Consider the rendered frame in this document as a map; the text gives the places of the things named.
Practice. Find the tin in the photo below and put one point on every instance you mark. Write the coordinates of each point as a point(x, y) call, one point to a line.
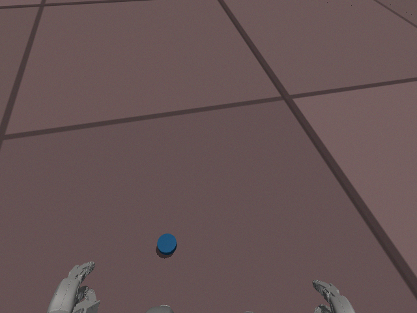
point(167, 244)

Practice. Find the left robot hand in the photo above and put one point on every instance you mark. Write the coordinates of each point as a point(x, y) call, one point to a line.
point(68, 293)

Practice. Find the right robot hand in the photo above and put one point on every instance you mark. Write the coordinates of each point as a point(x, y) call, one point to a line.
point(338, 303)

